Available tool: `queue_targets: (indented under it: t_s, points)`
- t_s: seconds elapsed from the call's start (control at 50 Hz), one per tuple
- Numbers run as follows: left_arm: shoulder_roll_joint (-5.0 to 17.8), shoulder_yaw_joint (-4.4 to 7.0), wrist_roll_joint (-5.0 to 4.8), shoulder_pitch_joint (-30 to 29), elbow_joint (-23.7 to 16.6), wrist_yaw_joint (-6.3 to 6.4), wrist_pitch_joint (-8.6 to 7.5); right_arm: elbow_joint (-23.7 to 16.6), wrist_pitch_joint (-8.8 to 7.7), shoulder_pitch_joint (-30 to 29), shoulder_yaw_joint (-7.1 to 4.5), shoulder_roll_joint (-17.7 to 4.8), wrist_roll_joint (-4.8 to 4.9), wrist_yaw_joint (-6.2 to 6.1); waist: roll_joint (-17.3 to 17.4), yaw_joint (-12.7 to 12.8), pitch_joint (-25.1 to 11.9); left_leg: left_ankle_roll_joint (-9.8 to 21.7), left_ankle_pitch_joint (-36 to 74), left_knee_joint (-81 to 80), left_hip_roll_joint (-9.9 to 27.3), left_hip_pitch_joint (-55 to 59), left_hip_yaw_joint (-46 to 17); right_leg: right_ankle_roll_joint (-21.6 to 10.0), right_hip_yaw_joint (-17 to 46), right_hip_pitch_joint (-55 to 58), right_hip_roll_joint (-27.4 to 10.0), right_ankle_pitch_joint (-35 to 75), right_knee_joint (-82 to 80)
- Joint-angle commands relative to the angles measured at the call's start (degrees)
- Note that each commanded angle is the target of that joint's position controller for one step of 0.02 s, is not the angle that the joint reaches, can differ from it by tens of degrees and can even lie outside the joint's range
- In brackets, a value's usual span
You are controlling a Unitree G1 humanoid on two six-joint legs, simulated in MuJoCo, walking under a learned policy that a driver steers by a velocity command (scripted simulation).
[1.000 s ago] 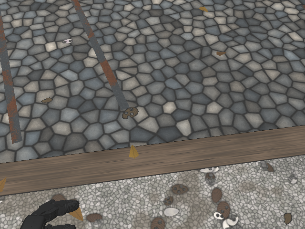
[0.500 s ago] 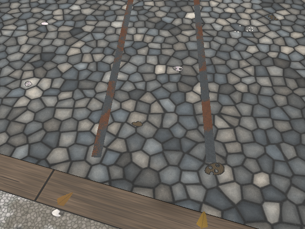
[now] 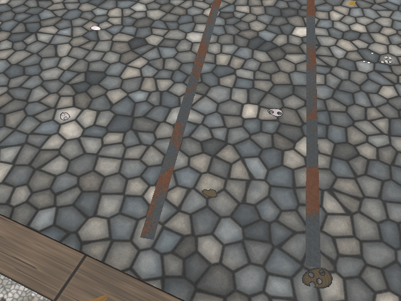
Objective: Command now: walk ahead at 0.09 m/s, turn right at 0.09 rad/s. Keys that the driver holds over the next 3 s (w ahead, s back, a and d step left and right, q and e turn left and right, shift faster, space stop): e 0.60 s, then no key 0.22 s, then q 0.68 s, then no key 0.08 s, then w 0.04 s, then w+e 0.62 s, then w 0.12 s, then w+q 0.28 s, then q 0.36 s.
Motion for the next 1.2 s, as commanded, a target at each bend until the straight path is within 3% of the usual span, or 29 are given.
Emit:
queue_targets:
  t_s: [0.02,0.04,0.08,0.12,0.18,0.24,0.28,0.34,0.36,0.38,0.4,0.42,0.46,0.5,0.58,0.7,0.82,0.86,0.88,0.9,0.92,0.94,0.98,1.02,1.04,1.06,1.12,1.16,1.2]
  points:
    - [9.17,2.04,-2.04,-2.07,-3.31,0.53,-3.02,-2.52,0.69,4.14,-0.37,-4.35,1.46,0.62,-0.43,-1.17,-9.15,0.54,21.43,2.20,9.56,4.55,-4.88,-6.80,2.53,12.35,-2.63,26.91,-6.24]
    - [10.74,1.77,-2.68,-9.11,-5.84,-0.01,-3.28,-1.51,1.13,12.66,-0.75,-5.34,1.32,-0.41,-3.48,-7.40,-14.16,-2.72,14.18,1.80,6.38,9.01,-1.37,-13.09,6.39,12.73,-5.56,27.35,-5.61]
    - [13.45,3.88,-0.76,-6.45,-5.28,0.18,-2.25,-4.08,2.34,5.67,-3.29,-13.09,-0.27,-3.24,-1.61,-3.53,-10.27,-0.68,6.42,4.99,5.79,9.38,1.99,-14.42,6.82,5.66,-2.94,13.36,-6.13]
    - [13.00,4.66,-0.69,-3.56,-5.25,0.70,-1.78,-4.74,2.77,4.61,-3.14,-11.54,-0.53,-5.22,-2.02,-1.77,-8.67,0.73,-3.63,4.28,6.64,3.39,1.25,-17.75,11.46,9.53,-4.35,6.08,-8.18]
    - [11.04,4.92,-1.37,3.10,-3.55,1.35,-1.91,-6.75,3.76,0.36,-1.80,-6.66,-1.00,-6.51,-5.52,2.38,-8.97,-2.91,-14.80,13.18,4.18,-3.91,3.49,-24.96,23.91,18.27,-11.14,6.57,-12.09]
    - [9.69,5.33,-0.59,3.80,-3.59,2.13,-2.89,-6.46,4.19,0.41,-1.54,-6.59,-2.39,-7.40,-6.38,3.94,-7.55,-4.73,-23.75,24.27,6.27,-6.48,1.56,-23.43,25.54,17.73,-11.98,8.64,-14.70]
    - [9.45,5.44,-0.74,-0.16,-3.95,2.51,-2.98,-5.46,4.32,2.39,-1.11,-6.08,-2.93,-7.19,-3.94,2.08,-6.26,-5.24,-20.94,17.41,7.18,-4.52,2.35,-19.71,22.02,15.51,-8.33,6.27,-15.54]
    - [11.67,5.79,-0.15,-6.80,-5.71,1.25,-0.19,-1.74,3.99,9.90,-1.57,-6.83,0.27,-5.30,-3.12,-1.26,-5.81,-2.21,1.17,-4.99,2.89,9.04,8.07,-17.88,18.30,9.33,-2.77,4.18,-13.73]
    - [9.94,5.05,0.64,-4.19,-4.89,0.64,0.84,-2.46,3.63,10.37,-2.35,-8.81,0.71,-4.90,-2.72,-0.61,-6.64,1.91,7.39,-5.87,5.56,14.37,7.11,-15.78,17.64,5.61,-1.66,-0.86,-12.47]
    - [5.63,3.74,0.87,-2.84,-6.47,0.40,1.41,-4.45,2.75,11.83,-4.41,-15.15,-0.26,-5.87,7.02,-1.23,-6.68,15.37,19.95,-8.22,19.56,20.99,-7.74,-8.79,11.06,-6.27,5.46,-16.20,-3.96]
    - [3.75,2.62,1.95,-4.29,-7.67,0.10,1.17,-4.64,2.14,9.49,-4.48,-15.86,-3.22,-6.26,11.51,-1.19,0.12,25.93,25.86,-16.25,36.46,17.86,-22.35,-2.54,6.78,-16.02,7.06,-28.26,6.19]
    - [5.97,3.31,2.07,-3.33,-5.31,0.87,1.11,-5.54,1.66,6.35,-3.37,-12.07,-3.22,-6.69,3.30,0.29,0.73,22.44,22.96,-18.24,35.68,16.36,-18.06,-1.58,7.24,-13.98,2.55,-27.35,15.09]
    - [10.34,5.45,2.04,1.19,-2.50,2.93,0.26,-8.84,0.93,-4.78,-1.25,-6.30,-1.35,-6.44,6.03,5.38,-0.38,12.99,22.22,-17.05,24.49,12.17,-5.06,-0.98,4.27,-6.45,5.36,-22.52,24.64]
    - [7.39,4.65,3.20,0.91,-2.86,1.90,0.43,-9.62,0.52,-5.53,-1.55,-8.20,-1.67,-6.78,6.80,5.66,-0.92,11.03,31.38,-15.02,21.14,11.06,2.68,-0.04,0.61,-3.51,6.29,-18.82,29.95]
    - [4.38,3.56,-0.22,-1.52,-4.01,-0.57,1.77,-8.06,1.06,4.17,-3.51,-11.67,-2.17,-7.32,6.51,0.77,0.53,12.09,37.17,-13.13,22.60,20.36,7.15,2.25,-0.33,-7.16,3.86,-14.18,20.51]
    - [5.21,3.62,0.88,-2.36,-3.93,-0.03,2.67,-6.29,2.36,7.74,-4.90,-11.36,-2.10,-5.67,8.57,-0.32,0.61,14.21,45.52,-12.18,26.79,25.46,6.53,-1.04,-2.46,-3.20,2.69,-16.97,7.02]
    - [5.94,4.33,-0.24,-2.43,-2.28,-0.22,2.27,-6.15,3.02,2.44,-5.47,-11.52,-2.17,-5.63,8.29,1.80,-0.85,9.70,37.89,-10.04,25.77,21.69,8.53,-4.12,-2.87,7.17,4.05,-11.66,-4.22]
    - [4.51,4.03,-2.28,-2.73,-1.49,-0.94,1.32,-5.26,4.13,-1.98,-3.09,-6.72,-0.92,-4.14,5.42,4.71,-2.84,3.61,28.73,-4.60,20.28,11.94,10.67,-6.84,-2.63,20.73,5.13,6.14,-16.99]
    - [5.09,3.95,-3.18,-2.60,-2.60,-1.15,0.96,-4.18,4.87,2.13,-2.16,-4.08,-0.94,-2.94,4.25,3.22,-7.11,-0.18,23.29,-3.64,16.46,6.66,12.84,-8.66,-1.39,30.26,2.89,17.59,-14.50]
    - [6.52,3.16,-4.66,-3.17,-3.80,-0.92,0.77,-3.10,5.03,11.86,-0.30,1.38,-0.82,-1.96,-2.62,-1.40,-13.70,-5.58,2.92,-2.65,13.53,0.24,13.44,-16.39,9.04,41.65,-7.22,38.04,-7.14]
    - [6.92,3.61,-3.70,-0.43,-2.67,-0.95,1.11,-1.83,4.67,11.45,-1.00,-1.71,-0.42,-2.09,-0.77,0.73,-10.50,-7.59,-5.19,-2.39,13.39,-1.66,11.06,-17.12,12.00,39.39,-10.32,34.98,-5.00]
    - [10.23,5.02,-2.89,-0.11,-1.62,-1.08,1.05,-3.32,4.51,6.41,-2.03,-4.52,-0.63,-2.34,-1.32,1.11,-5.96,-7.91,-3.63,-1.04,13.17,-2.27,11.01,-14.44,8.86,33.32,-8.10,27.56,-5.45]
    - [13.36,7.00,-1.85,-1.64,-2.91,-0.66,0.87,-4.67,3.79,2.73,-3.06,-8.57,-0.74,-3.61,-2.53,2.16,-4.49,-5.52,-0.80,2.50,11.78,-4.65,11.93,-13.04,5.74,29.41,-5.24,19.77,-6.37]
    - [15.23,8.83,-1.79,3.67,-2.72,1.06,0.44,-5.24,3.22,0.97,-2.70,-7.86,-1.30,-5.16,-4.63,4.55,-4.28,-5.21,-10.25,11.40,10.71,-9.26,10.46,-19.55,10.47,30.48,-11.35,20.04,-10.49]
    - [14.01,9.06,-0.60,6.99,-2.70,2.25,-0.32,-5.36,2.95,0.08,-2.62,-7.14,-2.11,-5.94,-8.48,6.99,-3.80,-6.18,-24.78,25.13,10.38,-13.26,7.82,-23.89,14.50,30.40,-16.25,17.01,-14.79]
    - [11.18,8.54,0.30,6.22,-3.40,3.50,-1.52,-3.71,2.61,2.55,-2.30,-6.27,-2.42,-6.37,-7.78,5.91,-2.94,-5.83,-28.86,37.02,12.35,-13.42,3.42,-24.98,14.24,26.52,-18.30,10.95,-17.63]
    - [5.32,6.76,-0.60,-4.78,-6.60,4.42,-2.45,-2.60,2.00,2.24,-2.27,-5.11,-2.87,-6.68,-2.60,-0.15,1.49,-5.17,-21.86,40.69,12.93,-8.33,2.43,-20.81,4.39,14.64,-13.70,0.50,-22.92]
    - [6.55,7.26,-0.28,-7.20,-7.89,5.26,-2.01,-2.19,2.89,2.92,-1.14,-2.23,-2.75,-5.03,-0.41,-1.31,1.41,-5.40,-15.70,30.68,13.38,-5.42,4.38,-17.67,-1.08,15.39,-10.41,0.01,-23.59]
    - [8.72,8.41,0.17,-3.51,-7.94,5.88,-1.71,-2.53,4.18,1.78,-0.64,-2.06,-2.30,-2.94,-1.33,1.63,0.25,-5.88,-14.27,22.72,13.67,-5.82,5.05,-17.97,-2.27,21.10,-11.18,0.57,-23.41]
Next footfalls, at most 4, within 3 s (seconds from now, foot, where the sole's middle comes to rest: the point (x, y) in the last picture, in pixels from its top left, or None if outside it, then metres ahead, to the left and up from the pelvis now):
0.86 right None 0.03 -0.15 -0.77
1.36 left None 0.06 0.11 -0.77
2.04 right None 0.25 -0.18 -0.77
2.62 left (243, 254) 0.69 -0.15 -0.88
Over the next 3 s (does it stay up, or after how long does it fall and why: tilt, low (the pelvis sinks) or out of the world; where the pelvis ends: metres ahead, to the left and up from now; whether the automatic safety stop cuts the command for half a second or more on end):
stays up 0.68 -0.25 -0.11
